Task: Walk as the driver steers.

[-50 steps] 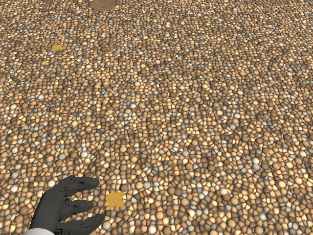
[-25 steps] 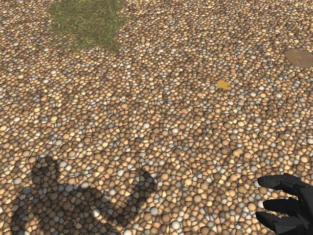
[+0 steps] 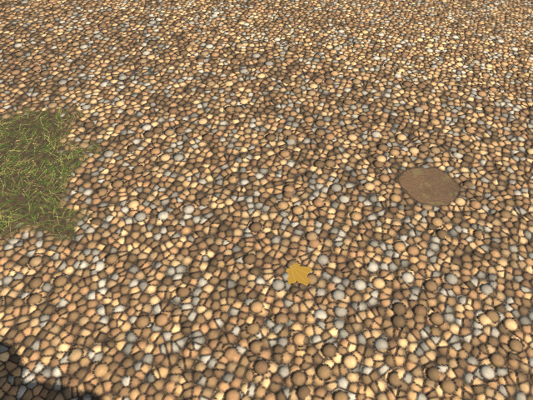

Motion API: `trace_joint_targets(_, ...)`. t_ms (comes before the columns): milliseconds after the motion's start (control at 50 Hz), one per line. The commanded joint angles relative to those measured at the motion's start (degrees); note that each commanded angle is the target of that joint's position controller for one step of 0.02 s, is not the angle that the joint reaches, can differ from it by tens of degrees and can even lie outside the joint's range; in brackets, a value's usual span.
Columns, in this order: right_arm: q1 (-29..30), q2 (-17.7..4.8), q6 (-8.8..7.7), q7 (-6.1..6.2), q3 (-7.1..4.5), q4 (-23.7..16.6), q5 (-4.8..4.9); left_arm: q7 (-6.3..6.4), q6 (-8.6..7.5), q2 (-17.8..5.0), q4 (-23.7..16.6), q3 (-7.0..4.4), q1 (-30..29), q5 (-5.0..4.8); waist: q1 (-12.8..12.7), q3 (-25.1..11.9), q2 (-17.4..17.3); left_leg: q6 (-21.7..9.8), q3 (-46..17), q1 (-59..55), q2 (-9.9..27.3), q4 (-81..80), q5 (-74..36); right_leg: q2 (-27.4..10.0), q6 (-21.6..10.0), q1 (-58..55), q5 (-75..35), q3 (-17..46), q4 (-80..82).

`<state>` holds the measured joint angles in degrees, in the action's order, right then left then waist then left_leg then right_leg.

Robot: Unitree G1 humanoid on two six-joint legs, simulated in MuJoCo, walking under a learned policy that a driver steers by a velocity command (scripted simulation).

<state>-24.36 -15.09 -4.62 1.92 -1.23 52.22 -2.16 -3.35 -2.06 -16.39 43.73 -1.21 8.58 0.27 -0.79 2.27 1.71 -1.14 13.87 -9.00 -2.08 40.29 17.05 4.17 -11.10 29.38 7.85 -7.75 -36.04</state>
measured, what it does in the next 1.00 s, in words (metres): walks ahead, turning right: left foot, then right foot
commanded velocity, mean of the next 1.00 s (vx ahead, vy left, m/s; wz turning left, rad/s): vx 0.24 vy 0.00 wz -0.83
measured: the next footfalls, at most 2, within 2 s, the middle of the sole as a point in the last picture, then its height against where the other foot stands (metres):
left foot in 0.36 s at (260, 384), level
right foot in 0.76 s outside the picture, level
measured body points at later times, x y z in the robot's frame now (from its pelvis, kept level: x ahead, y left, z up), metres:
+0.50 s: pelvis +0.32 +0.02 +0.02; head +0.36 -0.01 +0.47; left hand +0.59 +0.21 -0.07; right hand +0.37 -0.29 -0.07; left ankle +0.48 +0.07 -0.70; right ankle +0.20 -0.04 -0.59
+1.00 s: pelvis +0.34 -0.03 +0.04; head +0.33 -0.07 +0.48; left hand +0.65 +0.00 -0.03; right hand +0.20 -0.32 -0.09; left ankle +0.47 +0.04 -0.64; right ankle +0.28 -0.11 -0.70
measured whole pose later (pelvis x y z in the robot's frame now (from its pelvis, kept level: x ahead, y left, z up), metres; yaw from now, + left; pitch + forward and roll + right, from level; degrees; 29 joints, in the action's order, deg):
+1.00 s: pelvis +0.34 -0.03 +0.04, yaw -51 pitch +2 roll +2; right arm -8.8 -17.9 1.3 1.2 -4.9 43.0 0.3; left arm 1.6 1.1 -14.6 34.7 -2.3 8.9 1.6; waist 0.6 1.6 -2.4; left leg 4.1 0.5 32.0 2.0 57.2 17.2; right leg 1.7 -2.6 18.3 12.7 2.4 -29.2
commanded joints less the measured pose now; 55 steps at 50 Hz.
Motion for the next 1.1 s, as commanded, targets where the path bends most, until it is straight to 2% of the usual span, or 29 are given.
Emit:
trace_joint_targets(20, 7.4, -3.4, -2.16, -1.26, -0.33, -14.9, 1.4, 1.93, 1.74, -20.3, 4.0, -6.69, 21.6, 1.34, -4.0, -14.2, 18.4, 4.0, -13.7, 57.5, -5.2, 64.4, 13.0, -17.0, -19.4, -53.9, -6.0, 45.4, 8.4)
trace_joint_targets(40, 9.4, -5.8, -3.62, -1.04, 0.6, -15.5, 0.45, 2.36, 1.56, -17.1, 1.2, -6.81, 19.2, 0.88, -6.3, -16.8, 3.3, 2.2, -20.8, 60.7, -1.7, 61.1, 8.9, -20.2, -19.6, -53.3, -2.2, 54.5, 17.8)
trace_joint_targets(80, 12.4, -6.5, -3.88, -1.22, 0.67, -15.8, 0.03, 3.31, 1.02, -9.7, 2.5, -4.88, 14.8, 0.69, 0.9, -1.4, -9.6, 2.2, -20.1, 54.2, 3.6, 45.3, 4.2, -16.1, -12.5, -30.4, -16.0, 41.7, 19.7)
trace_joint_targets(120, 11.7, -6.6, -0.55, -1.08, 0.94, -15.5, -1.63, 3.27, -0.33, -9.1, 1.4, -4.17, 12.0, -0.09, 3.7, 1.8, -10.4, 4.2, -18.3, 46.0, 5.9, 36.3, 4.4, -11.4, -8.9, -17.0, -33.4, 31.3, 19.4)
trace_joint_targets(140, 14.6, -9.0, -2.11, -1.25, -0.76, -17.7, 2.0, 2.49, -2.61, -4.6, -3.3, -2.9, 6.8, -1.92, 3.9, 0.3, -7.6, 4.4, -21.1, 41.8, 4.2, 29.4, 3.9, -7.6, -8.5, -12.7, -27.4, 31.7, 21.6)
trace_joint_targets(160, 17.3, -8.1, -2.49, -0.98, -0.56, -18.9, 1.69, 2.73, -3.31, -7.3, -3.5, -3.55, 4.3, -2.7, 4.9, 0.9, -6.2, 5.2, -19.6, 39.4, 3.9, 20.4, 2.4, -5.1, -7.1, -8.7, -29.8, 28.7, 20.8)
trace_joint_targets(220, 24.5, -2.7, -2.41, -0.11, 0.68, -21.9, 1.17, 5.24, -0.65, -12.0, -2.3, -5.65, 8.2, -2.88, 0.4, -4.8, -3.2, 6.5, -14.7, 29.5, -4.1, -3.9, -11.9, 1.7, 0.9, -6.8, -33.7, 23.3, 14.5)
trace_joint_targets(280, 25.3, -4.7, -1.75, -0.55, -0.67, -23.1, 3.28, 6.63, 2.03, -9.6, -1.4, -5.65, 12.0, -2.68, -1.5, -8.1, 3.5, 6.5, -16.6, 22.8, -7.5, -13.5, -23.3, 3.0, 7.1, -9.3, -20.6, 28.1, 8.4)
trace_joint_targets(320, 20.6, -6.7, -1.86, -0.43, -2.02, -22.1, 2.87, 6.84, 2.29, -7.1, -4.0, -5.26, 7.2, -2.45, 2.1, -9.4, 5.7, 5.0, -19.5, 16.3, -4.6, -19.8, -30.5, 4.4, 9.7, -10.2, -15.0, 29.2, -0.8)
trace_joint_targets(340, 12.0, -7.4, -1.93, -0.11, -2.58, -19.8, 1.76, 6.47, 2.27, -4.7, -5.7, -4.49, 5.1, -1.81, 6.0, -15.0, 4.2, 2.4, -22.1, 5.3, 1.1, -21.4, -37.9, 6.2, 11.8, -8.3, -8.0, 26.0, -13.2)
trace_joint_targets(360, 6.7, -8.3, -1.32, 0.37, -2.4, -19.1, 0.84, 6.19, 2.52, 1.6, -7.1, -2.47, 8.3, 0.6, 5.3, -22.6, -5.4, -3.2, -35.9, -8.9, 16.5, -12.2, -59.6, 9.8, 12.7, 1.1, 31.9, 20.7, -29.2)
trace_joint_targets(380, 7.4, -8.5, -0.62, -0.2, -1.8, -20.6, -1.43, 5.1, 2.01, -0.7, -7.7, -2.46, 20.7, -0.24, -0.8, -30.0, -15.6, -13.2, -52.6, -12.8, 29.7, -10.1, -72.8, 8.3, 14.1, 4.5, 39.9, 23.3, -43.2)
trace_joint_targets(400, 12.6, -10.7, 0.25, -0.24, -3.27, -20.4, 0.42, 3.89, 2.52, -6.9, -7.7, -3.39, 24.1, -1.63, -2.9, -29.9, -17.2, -19.9, -58.4, -10.9, 34.3, -11.3, -53.9, 2.1, 16.0, 9.9, 32.9, 20.3, -53.5)
trace_joint_targets(420, 17.6, -7.6, 0.83, 0.46, -3.12, -21.7, 0.99, 3.97, 3.3, -10.0, -7.6, -4.35, 17.7, -2.68, -1.6, -23.8, -11.4, -18.4, -52.4, -4.7, 28.2, -15.6, -28.8, -2.1, 16.7, 14.2, 25.2, 17.5, -54.4)
trace_joint_targets(440, 19.8, -4.3, 1.84, 1.17, -1.96, -22.9, 1.04, 4.63, 4.22, -11.7, -8.2, -5.01, 11.2, -2.28, 0.2, -17.2, -4.7, -14.1, -43.2, 5.4, 21.9, -18.6, -16.9, -4.1, 17.0, 12.8, 19.5, 15.1, -50.9)
trace_joint_targets(480, 22.3, -5.3, 2.97, 1.19, -1.95, -21.6, 0.97, 5.28, 5.57, -9.3, -10.7, -4.62, 6.6, -1.92, -0.9, -7.1, -3.6, -10.6, -31.4, 21.2, 15.0, -22.2, -19.2, -5.7, 16.9, 7.7, 16.9, 12.5, -41.6)
trace_joint_targets(540, 19.3, -7.9, 2.89, 0.92, -3.6, -18.1, 0.71, 5.13, 4.55, -3.8, -12.9, -3.04, 5.4, -1.54, -0.5, -8.2, -7.8, -12.1, -23.8, 21.9, 14.9, -23.8, -31.6, -7.1, 16.1, 4.4, 16.1, 9.6, -30.9)
trace_joint_targets(600, 20.9, -9.4, 3.14, 0.71, -4.53, -17.4, 1.38, 4.47, 4.63, -5.4, -13.0, -3.24, 4.9, -1.56, -0.9, -11.9, -8.2, -12.7, -21.0, 21.0, 18.4, -24.2, -28.6, -9.7, 14.7, -0.2, 10.6, 10.0, -22.9)
trace_joint_targets(740, 20.6, -10.4, 3.7, -0.42, -5.88, -14.9, 3.05, 3.05, 6.26, -8.3, -12.7, -5.62, 4.9, -1.32, -1.6, -9.2, -8.7, -5.1, -10.4, 24.9, 17.9, -17.3, -6.8, -5.8, 8.8, -15.6, 5.1, 3.9, 0.8)
trace_joint_targets(760, 17.9, -8.1, 4.12, -0.59, -5.45, -13.8, 2.89, 3.49, 6.21, -10.1, -11.6, -6.72, 8.2, -1.12, -2.1, -7.9, -3.6, -1.6, -7.5, 30.1, 15.0, -9.2, -0.2, -5.5, 6.3, -21.0, 2.9, 7.5, 6.3)
trace_joint_targets(780, 15.3, -5.6, 4.75, -0.8, -4.95, -14.6, 1.16, 4.54, 5.8, -17.8, -12.5, -8.57, 10.6, -0.88, -0.3, -4.8, 15.5, 5.0, -1.8, 46.6, 6.9, 11.8, 16.5, -19.9, -0.9, -27.7, -13.5, 30.4, 13.3)
trace_joint_targets(800, 22.7, -6.4, 4.21, -0.33, -4.93, -18.8, 0.28, 4.31, 4.28, -20.1, -15.0, -8.47, 8.2, 1.22, -2.5, -7.7, 16.4, 5.3, -14.6, 54.7, 1.0, 22.5, 19.9, -24.6, -9.7, -23.9, -10.7, 43.9, 17.6)
trace_joint_targets(820, 25.4, -8.5, 3.91, 0.11, -5.51, -19.2, 1.47, 4.01, 3.08, -17.9, -15.2, -8.13, 6.1, 1.76, -2.6, -7.0, 10.1, 3.6, -18.5, 55.3, 1.7, 25.9, 15.0, -22.2, -7.9, -22.3, -3.7, 40.3, 19.6)
trace_joint_targets(860, 19.6, -9.4, 4.45, 0.86, -5.96, -15.2, 1.96, 4.62, 2.6, -11.3, -15.8, -5.99, -0.6, 0.01, 1.2, -8.0, 5.6, 3.3, -17.9, 53.0, 4.4, 25.6, 5.7, -18.8, -1.5, -21.0, -4.6, 29.7, 16.5)
trace_joint_targets(900, 16.6, -8.7, 4.99, 0.44, -5.72, -13.4, 1.43, 5.17, 2.67, -7.2, -15.6, -3.96, -2.5, 0.3, 2.2, -10.9, 6.1, 5.1, -15.5, 44.7, 4.1, 28.6, 2.1, -16.1, -0.7, -16.9, -14.8, 22.8, 14.1)
trace_joint_targets(960, 15.0, -4.3, 5.34, -0.68, -3.69, -12.2, 2.67, 5.19, 2.04, -2.6, -13.1, -1.91, -2.2, 1.42, 2.2, -11.0, 4.7, 5.7, -15.1, 38.2, 5.9, 18.4, -1.2, -14.1, 0.4, -16.7, -14.7, 16.2, 13.5)
trace_joint_targets(1000, 17.1, -3.1, 5.51, -1.57, -2.64, -13.0, 2.95, 5.13, 1.96, -3.2, -11.7, -2.05, -1.3, 2.02, 0.1, -9.1, 6.4, 5.2, -14.8, 33.3, 6.3, 9.7, -0.6, -15.2, -0.2, -15.5, -10.1, 15.4, 14.0)
trace_joint_targets(1040, 18.5, -7.0, 5.76, -1.98, -3.5, -14.8, 3.46, 5.19, 2.48, -7.7, -10.7, -3.58, -0.1, 1.9, -1.5, -6.5, 7.9, 4.7, -13.0, 33.8, 5.1, 8.4, 4.1, -18.3, -2.4, -16.1, -8.7, 18.1, 14.1)
trace_joint_targets(1100, 17.4, -7.9, 5.94, -2.24, -3.8, -15.8, 3.9, 5.66, 3.23, -8.7, -10.0, -4.33, 0.4, 0.73, -2.0, -4.8, 6.5, 3.5, -12.1, 36.6, 5.1, 7.3, 8.6, -22.1, -3.5, -19.9, -14.5, 21.0, 12.4)
Velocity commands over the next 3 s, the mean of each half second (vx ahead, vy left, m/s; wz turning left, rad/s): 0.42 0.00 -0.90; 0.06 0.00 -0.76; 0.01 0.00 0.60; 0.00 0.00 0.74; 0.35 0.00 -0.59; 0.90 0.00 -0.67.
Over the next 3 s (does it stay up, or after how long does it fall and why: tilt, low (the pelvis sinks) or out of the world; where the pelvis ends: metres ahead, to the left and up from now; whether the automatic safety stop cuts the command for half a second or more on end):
stays up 0.72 -0.39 0.00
